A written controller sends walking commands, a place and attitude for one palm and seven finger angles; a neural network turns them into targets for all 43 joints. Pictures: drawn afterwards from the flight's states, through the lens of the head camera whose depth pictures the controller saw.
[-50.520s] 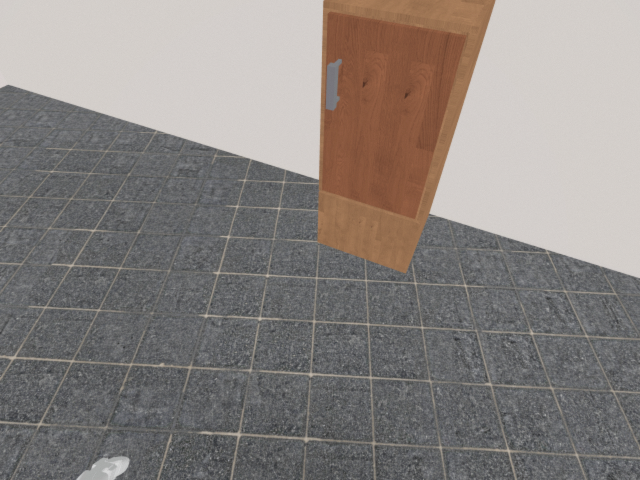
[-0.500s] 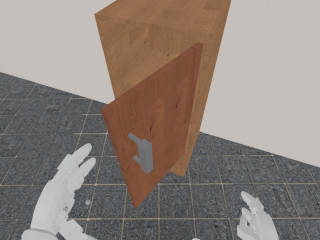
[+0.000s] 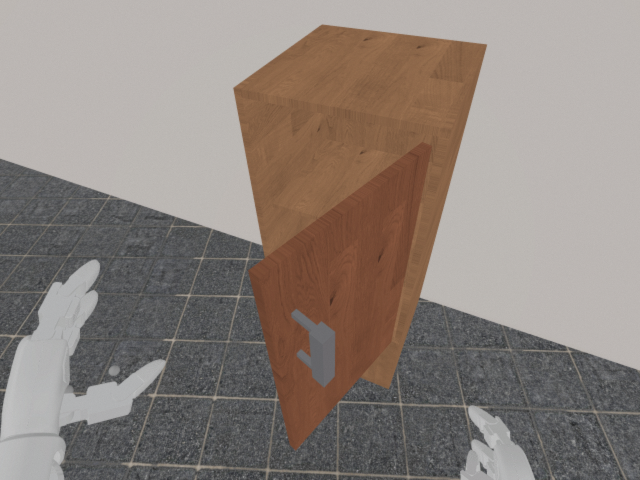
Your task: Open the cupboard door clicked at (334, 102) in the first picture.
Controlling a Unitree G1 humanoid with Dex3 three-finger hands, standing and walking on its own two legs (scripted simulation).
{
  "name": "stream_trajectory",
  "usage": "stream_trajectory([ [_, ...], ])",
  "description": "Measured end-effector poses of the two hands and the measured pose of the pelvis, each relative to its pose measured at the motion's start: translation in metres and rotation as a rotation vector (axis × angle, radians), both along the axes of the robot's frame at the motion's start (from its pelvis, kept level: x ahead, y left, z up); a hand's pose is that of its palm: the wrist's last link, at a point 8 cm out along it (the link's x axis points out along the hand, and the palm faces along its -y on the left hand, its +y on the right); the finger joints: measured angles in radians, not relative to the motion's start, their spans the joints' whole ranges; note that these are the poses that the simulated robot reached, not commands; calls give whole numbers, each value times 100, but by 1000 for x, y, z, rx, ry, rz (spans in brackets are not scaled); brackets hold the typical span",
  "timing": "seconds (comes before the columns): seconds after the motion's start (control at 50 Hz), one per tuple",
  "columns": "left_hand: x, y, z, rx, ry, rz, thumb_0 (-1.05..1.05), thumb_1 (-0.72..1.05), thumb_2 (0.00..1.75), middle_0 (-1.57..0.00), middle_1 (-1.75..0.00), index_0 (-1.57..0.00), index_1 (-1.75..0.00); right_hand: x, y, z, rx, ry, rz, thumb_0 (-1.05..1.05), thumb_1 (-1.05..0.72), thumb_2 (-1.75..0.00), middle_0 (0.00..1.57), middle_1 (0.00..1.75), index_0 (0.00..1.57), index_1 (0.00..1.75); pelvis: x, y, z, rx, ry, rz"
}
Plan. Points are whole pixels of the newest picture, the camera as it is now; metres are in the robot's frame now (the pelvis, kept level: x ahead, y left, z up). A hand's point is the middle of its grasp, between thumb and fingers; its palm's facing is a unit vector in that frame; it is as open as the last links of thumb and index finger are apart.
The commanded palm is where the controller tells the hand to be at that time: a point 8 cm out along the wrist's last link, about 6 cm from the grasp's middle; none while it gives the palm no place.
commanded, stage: draw the hand back to the body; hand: left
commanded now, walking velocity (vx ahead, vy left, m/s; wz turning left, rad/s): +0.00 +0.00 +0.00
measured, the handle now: (311, 347) +0.31 +0.06 -0.02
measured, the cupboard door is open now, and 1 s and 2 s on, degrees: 72 72 72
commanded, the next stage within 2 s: step back with the hand held close in 0.62 s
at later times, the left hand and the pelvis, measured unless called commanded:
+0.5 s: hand (83, 351) +0.19 +0.25 +0.16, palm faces +0.44 -0.80 -0.41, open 7.6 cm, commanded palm +0.14 +0.29 +0.18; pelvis +0.00 -0.02 +0.01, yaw -1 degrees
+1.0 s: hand (92, 355) +0.18 +0.23 +0.17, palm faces +0.35 -0.79 -0.51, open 7.4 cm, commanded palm +0.12 +0.28 +0.19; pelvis -0.03 -0.02 +0.01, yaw -2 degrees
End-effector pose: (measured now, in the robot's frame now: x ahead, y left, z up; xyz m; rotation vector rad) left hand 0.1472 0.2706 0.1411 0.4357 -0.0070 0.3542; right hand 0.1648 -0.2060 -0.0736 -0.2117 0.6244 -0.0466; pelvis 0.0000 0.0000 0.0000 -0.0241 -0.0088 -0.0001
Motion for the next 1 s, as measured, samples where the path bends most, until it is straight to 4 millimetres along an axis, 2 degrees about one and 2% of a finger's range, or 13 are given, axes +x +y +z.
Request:
stream_trajectory([
  [0.3,-3,28,52,109,-148,92,1,70,82,-20,-30,-20,-31,12,-16,11,-18,14,4,2,-90,-90,21,30,21,30,1,-7,12,5,-50,-9],
  [0.42,-4,21,41,61,-124,100,1,83,87,-20,-30,-20,-30,7,-24,9,-17,34,-5,2,-90,-90,21,30,21,30,-3,-12,13,8,-61,-12],
  [0.52,-5,10,34,43,-94,72,1,87,89,-21,-30,-20,-30,0,-30,8,-21,43,-14,2,-90,-90,21,30,21,30,-5,-17,14,10,-67,-14],
  [0.68,-11,5,49,89,-142,71,2,89,90,-21,-30,-21,-31,-5,-36,7,-7,33,-20,2,-90,-90,21,30,21,30,-8,-24,14,12,-82,-16],
  [0.82,-10,1,55,113,-175,61,2,89,90,-21,-30,-21,-31,-10,-41,7,-3,39,-26,2,-90,-90,21,30,21,30,-16,-29,14,8,-60,-12],
  [1.0,-9,-6,49,162,-109,-49,1,89,90,-21,-30,-21,-31,-32,-61,7,-43,81,-129,2,-90,-90,21,30,21,30,-30,-19,12,15,7,-26],
])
